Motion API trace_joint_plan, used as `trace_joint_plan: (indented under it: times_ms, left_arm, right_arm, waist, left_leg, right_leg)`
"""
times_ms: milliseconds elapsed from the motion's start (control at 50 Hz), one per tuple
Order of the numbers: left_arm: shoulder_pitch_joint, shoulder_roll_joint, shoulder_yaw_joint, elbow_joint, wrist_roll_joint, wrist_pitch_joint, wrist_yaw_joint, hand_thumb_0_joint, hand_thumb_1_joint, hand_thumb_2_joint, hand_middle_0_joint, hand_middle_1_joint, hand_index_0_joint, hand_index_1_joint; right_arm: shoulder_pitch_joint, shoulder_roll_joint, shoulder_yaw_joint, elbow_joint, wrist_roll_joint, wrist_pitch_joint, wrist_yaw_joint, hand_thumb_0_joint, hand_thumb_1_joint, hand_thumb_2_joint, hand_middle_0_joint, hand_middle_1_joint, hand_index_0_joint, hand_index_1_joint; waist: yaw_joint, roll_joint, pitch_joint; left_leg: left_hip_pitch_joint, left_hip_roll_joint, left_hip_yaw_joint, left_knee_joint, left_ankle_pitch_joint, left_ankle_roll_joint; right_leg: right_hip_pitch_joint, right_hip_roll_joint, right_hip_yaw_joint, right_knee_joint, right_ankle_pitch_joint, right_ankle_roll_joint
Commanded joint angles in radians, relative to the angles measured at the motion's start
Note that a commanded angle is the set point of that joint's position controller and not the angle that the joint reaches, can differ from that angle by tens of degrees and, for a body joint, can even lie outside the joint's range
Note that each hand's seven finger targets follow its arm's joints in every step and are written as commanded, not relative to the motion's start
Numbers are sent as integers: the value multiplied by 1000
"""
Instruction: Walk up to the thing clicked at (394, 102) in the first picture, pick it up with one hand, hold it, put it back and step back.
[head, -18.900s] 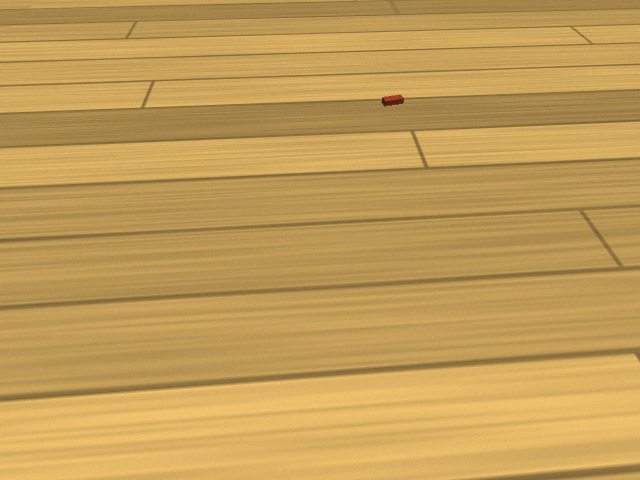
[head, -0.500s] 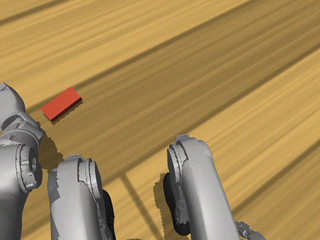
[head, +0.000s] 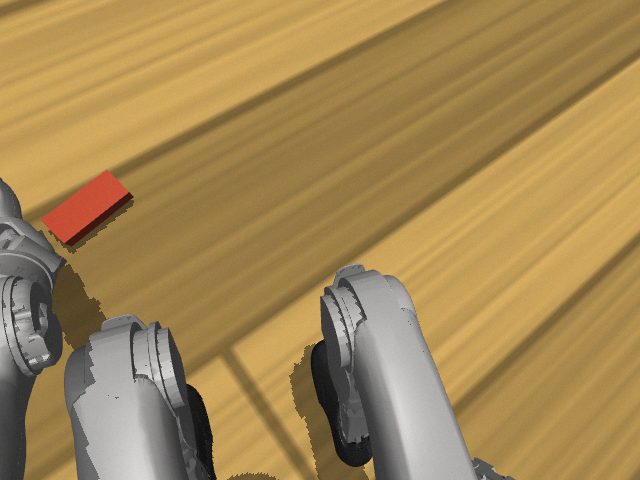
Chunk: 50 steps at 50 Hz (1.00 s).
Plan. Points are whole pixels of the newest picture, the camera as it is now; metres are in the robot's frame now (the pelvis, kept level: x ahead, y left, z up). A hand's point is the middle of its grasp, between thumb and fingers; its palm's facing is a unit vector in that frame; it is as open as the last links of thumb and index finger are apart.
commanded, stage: rise first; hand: left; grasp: from above
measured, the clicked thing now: (89, 207) +0.51 +0.25 -0.31
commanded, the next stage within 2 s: approach in 1.40 s
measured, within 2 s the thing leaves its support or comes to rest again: neither
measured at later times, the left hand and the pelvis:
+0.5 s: hand (28, 222) +0.46 +0.28 -0.19, palm faces -0.31 -0.29 -0.90, open 13.4 cm; pelvis +0.00 +0.00 +0.00, yaw -1 degrees
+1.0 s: hand (25, 217) +0.46 +0.28 -0.18, palm faces -0.32 -0.29 -0.90, open 13.6 cm; pelvis +0.00 +0.00 +0.00, yaw -1 degrees
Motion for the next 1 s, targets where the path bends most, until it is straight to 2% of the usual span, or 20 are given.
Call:
trace_joint_plan:
  times_ms: [0, 100, 220, 280, 360, 380, 400, 420, 540, 560, 620, 660, 760, 800, 840, 880, 900, 940, 960, 980]
  left_arm:
    - [-305, 221, -28, -102, 19, -8, 45, 0, -431, 879, -220, -925, -214, -929]
    - [-307, 242, -18, -102, 16, -6, 53, 0, -451, 894, -204, -938, -197, -943]
    - [-329, 262, -13, -92, 30, -6, 57, 0, -457, 897, -205, -932, -195, -940]
    - [-334, 222, -47, -63, 21, -8, 51, 0, -439, 881, -209, -937, -204, -940]
    - [-328, 285, -17, -79, 26, -14, 49, 0, -414, 865, -232, -906, -226, -910]
    - [-333, 272, -28, -88, 26, -16, 48, 0, -420, 867, -231, -907, -223, -914]
    - [-330, 234, -48, -62, 26, -15, 49, 0, -431, 878, -223, -919, -215, -925]
    - [-328, 267, -24, -73, 23, -13, 53, 0, -429, 871, -215, -937, -212, -938]
    - [-350, 243, -44, -79, 16, -7, 59, 0, -447, 886, -208, -935, -201, -940]
    - [-356, 256, -42, -82, 21, -7, 58, 0, -456, 895, -213, -924, -201, -934]
    - [-359, 261, -35, -86, 16, -6, 61, 0, -462, 898, -197, -941, -190, -947]
    - [-361, 255, -53, -70, 25, -3, 57, 0, -467, 902, -198, -940, -188, -948]
    - [-355, 245, -44, -93, 24, 9, 62, 0, -496, 928, -182, -942, -166, -956]
    - [-365, 234, -55, -77, 22, 15, 58, 0, -498, 928, -173, -958, -161, -968]
    - [-335, 272, -24, -65, 27, 20, 54, 0, -495, 930, -184, -936, -168, -951]
    - [-355, 238, -49, -60, 18, 16, 42, 0, -486, 921, -188, -943, -174, -956]
    - [-334, 271, -23, -50, 23, 16, 44, 0, -495, 932, -186, -939, -169, -955]
    - [-360, 232, -58, -55, 17, 10, 37, 0, -484, 923, -190, -940, -175, -953]
    - [-356, 261, -36, -49, 22, 7, 40, 0, -490, 929, -182, -947, -168, -960]
    - [-389, 251, -50, -60, 17, 0, 40, 0, -484, 924, -185, -941, -171, -954]
  right_arm:
    - [255, -245, -59, 18, -3, -10, 6, 0, -898, -899, 200, 300, 200, 300]
    - [250, -258, -58, 9, -2, -16, 13, 0, -898, -899, 200, 300, 200, 300]
    - [278, -263, -52, 30, -5, -11, 20, 0, -899, -899, 200, 300, 200, 300]
    - [250, -250, -41, 5, -6, -13, 23, 0, -898, -899, 200, 300, 200, 300]
    - [278, -261, -43, 33, -15, -19, 23, 0, -895, -897, 200, 300, 200, 300]
    - [260, -261, -42, 23, -11, -22, 24, 0, -896, -898, 200, 300, 200, 300]
    - [248, -260, -40, 5, -12, -26, 27, 0, -897, -899, 200, 300, 200, 300]
    - [268, -266, -45, 29, -10, -23, 26, 0, -899, -899, 200, 300, 200, 300]
    - [257, -259, -34, 0, -11, -19, 35, 0, -900, -899, 200, 300, 200, 300]
    - [266, -262, -36, 17, -15, -22, 36, 0, -902, -901, 200, 301, 200, 301]
    - [262, -268, -36, 5, -8, -19, 35, 0, -900, -900, 200, 300, 200, 300]
    - [264, -262, -36, 19, -13, -20, 39, 0, -901, -900, 200, 300, 200, 300]
    - [260, -273, -43, 6, -3, -15, 44, 0, -898, -900, 200, 300, 200, 300]
    - [254, -272, -42, 4, -2, -14, 43, 0, -899, -900, 200, 300, 200, 300]
    - [287, -279, -45, 29, -6, -9, 42, 0, -896, -898, 200, 300, 200, 300]
    - [276, -267, -40, 27, -9, -9, 43, 0, -897, -899, 200, 300, 200, 300]
    - [287, -279, -44, 29, -9, -12, 41, 0, -896, -899, 200, 300, 200, 300]
    - [275, -267, -34, 20, -12, -14, 42, 0, -896, -899, 200, 300, 200, 300]
    - [291, -277, -40, 31, -11, -14, 39, 0, -894, -898, 200, 300, 200, 300]
    - [286, -275, -36, 25, -10, -17, 38, 0, -893, -898, 200, 300, 200, 300]
  waist:
    - [-40, 250, -676]
    - [-28, 280, -678]
    - [-51, 289, -662]
    - [-59, 265, -645]
    - [-57, 249, -654]
    - [-49, 273, -671]
    - [-67, 275, -651]
    - [-57, 269, -651]
    - [-59, 278, -679]
    - [-76, 267, -665]
    - [-57, 281, -698]
    - [-76, 279, -657]
    - [-60, 328, -686]
    - [-69, 321, -659]
    - [-72, 297, -637]
    - [-74, 286, -633]
    - [-77, 281, -635]
    - [-84, 273, -635]
    - [-82, 277, -643]
    - [-88, 288, -644]
  left_leg:
    - [452, -8, 79, -227, 184, 41]
    - [458, -10, 73, -242, 174, 37]
    - [465, -6, 65, -233, 191, 34]
    - [428, -8, 81, -216, 187, 44]
    - [425, -10, 81, -206, 174, 48]
    - [441, -9, 76, -217, 169, 43]
    - [449, -8, 72, -219, 169, 42]
    - [447, -6, 67, -223, 163, 42]
    - [433, -5, 78, -209, 206, 45]
    - [434, -5, 71, -207, 197, 46]
    - [455, -3, 73, -209, 212, 43]
    - [440, -4, 70, -206, 182, 46]
    - [506, 0, 51, -240, 209, 30]
    - [475, -1, 57, -231, 198, 35]
    - [458, -2, 57, -233, 199, 38]
    - [444, -3, 62, -224, 193, 41]
    - [452, -3, 59, -229, 192, 41]
    - [442, -5, 61, -222, 184, 43]
    - [449, -4, 59, -225, 182, 41]
    - [444, -5, 60, -224, 179, 41]
  right_leg:
    - [391, 26, -86, -242, 197, -49]
    - [379, 28, -92, -238, 185, -53]
    - [369, 28, -98, -225, 205, -55]
    - [396, 33, -87, -246, 207, -48]
    - [409, 30, -86, -252, 188, -44]
    - [395, 31, -91, -245, 179, -48]
    - [386, 32, -95, -244, 185, -49]
    - [384, 34, -97, -248, 181, -48]
    - [435, 36, -88, -249, 235, -45]
    - [416, 32, -95, -244, 223, -45]
    - [439, 37, -91, -248, 241, -45]
    - [407, 37, -95, -247, 213, -46]
    - [374, 35, -108, -230, 230, -56]
    - [364, 35, -104, -235, 224, -54]
    - [371, 34, -103, -238, 220, -53]
    - [378, 36, -100, -240, 215, -52]
    - [384, 35, -101, -245, 212, -51]
    - [388, 36, -99, -247, 207, -50]
    - [392, 35, -101, -247, 203, -51]
    - [392, 36, -98, -247, 204, -51]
